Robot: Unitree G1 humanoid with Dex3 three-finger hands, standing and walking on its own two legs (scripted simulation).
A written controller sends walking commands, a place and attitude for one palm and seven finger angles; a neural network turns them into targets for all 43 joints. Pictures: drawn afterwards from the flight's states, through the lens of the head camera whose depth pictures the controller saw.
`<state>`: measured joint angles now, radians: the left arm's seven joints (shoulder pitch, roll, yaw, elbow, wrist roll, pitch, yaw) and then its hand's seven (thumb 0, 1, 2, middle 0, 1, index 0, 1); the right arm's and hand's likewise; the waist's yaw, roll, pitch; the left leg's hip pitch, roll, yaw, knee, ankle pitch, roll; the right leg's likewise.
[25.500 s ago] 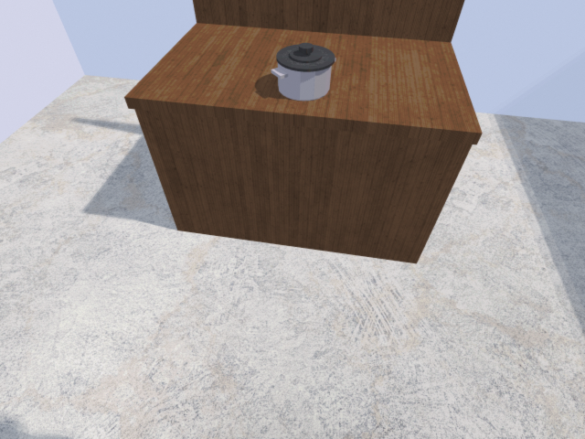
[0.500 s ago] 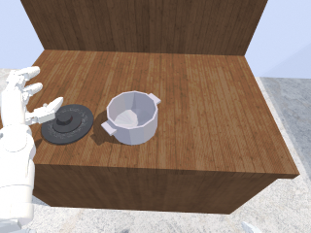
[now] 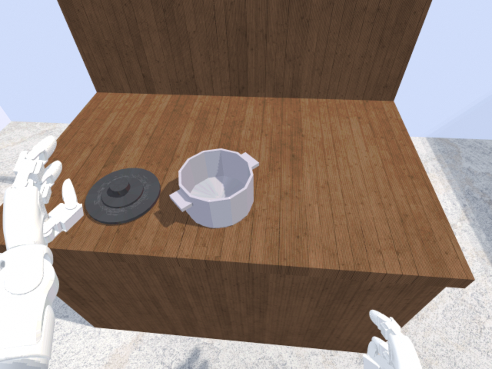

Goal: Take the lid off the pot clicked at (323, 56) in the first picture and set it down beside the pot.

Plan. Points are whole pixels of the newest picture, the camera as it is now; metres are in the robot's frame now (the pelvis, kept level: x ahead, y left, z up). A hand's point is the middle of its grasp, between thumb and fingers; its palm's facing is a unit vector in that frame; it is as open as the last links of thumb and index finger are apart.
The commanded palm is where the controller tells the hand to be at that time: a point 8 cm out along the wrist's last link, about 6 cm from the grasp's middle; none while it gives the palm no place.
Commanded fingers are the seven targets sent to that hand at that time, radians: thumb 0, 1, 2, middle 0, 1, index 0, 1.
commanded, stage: draw the hand back to the body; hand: left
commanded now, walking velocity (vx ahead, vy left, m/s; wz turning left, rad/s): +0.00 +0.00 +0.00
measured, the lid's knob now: (120, 186) +0.51 +0.37 -0.05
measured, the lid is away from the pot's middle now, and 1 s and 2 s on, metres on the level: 0.24 0.24 0.24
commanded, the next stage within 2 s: step back with the hand held close in 0.74 s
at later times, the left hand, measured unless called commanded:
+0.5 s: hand (55, 262) +0.20 +0.26 +0.15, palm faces +0.40 -0.83 -0.38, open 7.4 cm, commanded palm +0.14 +0.29 +0.17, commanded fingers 0.00 0.90 0.90 -0.20 -0.30 -0.20 -0.30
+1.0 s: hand (31, 262) +0.19 +0.28 +0.17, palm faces +0.40 -0.81 -0.43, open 7.4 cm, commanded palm +0.13 +0.30 +0.17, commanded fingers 0.00 0.90 0.90 -0.20 -0.30 -0.20 -0.30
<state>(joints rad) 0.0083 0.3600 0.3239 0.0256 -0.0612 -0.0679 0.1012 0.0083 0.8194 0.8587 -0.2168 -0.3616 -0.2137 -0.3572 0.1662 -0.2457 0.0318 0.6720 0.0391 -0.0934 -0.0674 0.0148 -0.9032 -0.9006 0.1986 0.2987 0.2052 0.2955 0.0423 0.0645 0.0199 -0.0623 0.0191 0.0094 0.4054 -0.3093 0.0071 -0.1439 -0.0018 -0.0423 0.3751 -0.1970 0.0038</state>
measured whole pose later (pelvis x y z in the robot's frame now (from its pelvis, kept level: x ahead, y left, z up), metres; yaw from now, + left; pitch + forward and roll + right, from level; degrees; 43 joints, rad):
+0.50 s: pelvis -0.01 +0.01 +0.00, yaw +0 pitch -3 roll -1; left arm 0.42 0.33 0.30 -0.38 -0.06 -0.08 0.10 0.01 0.89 0.90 -0.21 -0.30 -0.21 -0.30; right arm 0.18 -0.23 0.03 0.65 0.02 -0.14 -0.06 0.02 -0.90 -0.90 0.20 0.30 0.21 0.30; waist 0.06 0.07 0.01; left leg -0.05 0.01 0.02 0.43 -0.32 0.02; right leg -0.13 -0.01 -0.03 0.39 -0.20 0.02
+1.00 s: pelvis -0.02 +0.02 +0.00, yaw -3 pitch -2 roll -1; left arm 0.48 0.36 0.40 -0.49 -0.04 -0.17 0.10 0.01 0.89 0.90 -0.21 -0.30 -0.21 -0.30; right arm 0.15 -0.21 0.04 0.60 0.01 -0.11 -0.06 0.02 -0.90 -0.90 0.20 0.30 0.21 0.30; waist 0.07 0.02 0.05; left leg -0.11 0.00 0.07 0.45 -0.32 0.04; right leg -0.20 -0.01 0.02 0.39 -0.17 0.04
